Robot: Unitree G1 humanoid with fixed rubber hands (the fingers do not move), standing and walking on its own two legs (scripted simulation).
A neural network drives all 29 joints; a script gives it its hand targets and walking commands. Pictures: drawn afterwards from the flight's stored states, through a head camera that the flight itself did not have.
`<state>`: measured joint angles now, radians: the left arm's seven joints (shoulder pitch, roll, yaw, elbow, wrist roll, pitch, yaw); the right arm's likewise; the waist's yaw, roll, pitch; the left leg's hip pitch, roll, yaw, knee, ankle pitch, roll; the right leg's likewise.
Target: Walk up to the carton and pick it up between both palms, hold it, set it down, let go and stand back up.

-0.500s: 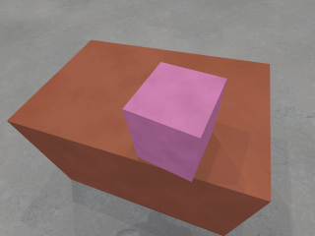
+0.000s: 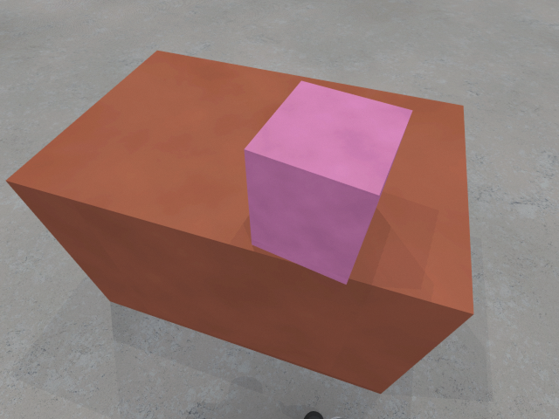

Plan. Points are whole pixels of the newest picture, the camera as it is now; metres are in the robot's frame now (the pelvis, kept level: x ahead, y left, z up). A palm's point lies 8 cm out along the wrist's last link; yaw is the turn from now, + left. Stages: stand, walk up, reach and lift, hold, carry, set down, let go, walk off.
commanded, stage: walk up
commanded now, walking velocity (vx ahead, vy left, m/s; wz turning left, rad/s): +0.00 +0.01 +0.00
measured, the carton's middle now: (324, 184) +0.50 -0.04 +0.02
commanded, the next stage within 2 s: none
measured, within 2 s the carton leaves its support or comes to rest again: neither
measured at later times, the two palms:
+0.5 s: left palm out of the picture -0.08 +0.29 -0.15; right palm out of the picture -0.14 -0.18 -0.07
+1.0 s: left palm out of the picture +0.05 +0.15 -0.10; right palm out of the picture -0.04 -0.32 -0.16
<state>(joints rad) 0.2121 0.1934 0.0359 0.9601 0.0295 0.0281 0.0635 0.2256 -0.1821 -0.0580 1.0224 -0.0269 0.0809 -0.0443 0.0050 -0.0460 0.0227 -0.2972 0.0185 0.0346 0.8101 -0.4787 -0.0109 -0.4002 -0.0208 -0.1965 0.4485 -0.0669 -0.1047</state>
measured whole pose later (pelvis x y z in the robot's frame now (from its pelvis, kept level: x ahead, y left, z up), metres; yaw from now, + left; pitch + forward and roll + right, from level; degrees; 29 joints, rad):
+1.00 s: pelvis +0.02 -0.09 +0.01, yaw -2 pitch -1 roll +6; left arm 0.29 0.15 0.05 1.04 0.01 -0.05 0.02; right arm 0.46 -0.20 -0.08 1.04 -0.04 -0.01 -0.01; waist 0.02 0.04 -0.02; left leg -0.29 0.00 0.06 1.00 -0.49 -0.02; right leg -0.27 -0.10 -0.13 0.57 -0.29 -0.06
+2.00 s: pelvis -0.06 +0.06 +0.00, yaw +1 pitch -2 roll -3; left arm 0.42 0.25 0.08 1.00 0.03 0.06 0.02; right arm 0.24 -0.15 -0.01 1.02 -0.01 0.02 0.00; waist 0.02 -0.08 -0.01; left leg -0.23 0.07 0.04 0.61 -0.38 -0.03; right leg -0.44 -0.11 -0.06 0.75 -0.46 0.02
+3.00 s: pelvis -0.09 +0.23 -0.02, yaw +4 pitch -1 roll -2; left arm 0.26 0.24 0.02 0.98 0.02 0.01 0.01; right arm 0.25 -0.11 -0.05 0.96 -0.04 -0.05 -0.03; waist 0.02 -0.10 0.02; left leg -0.28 0.12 0.15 0.75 -0.44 -0.01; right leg -0.43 -0.09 -0.23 0.82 -0.41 -0.06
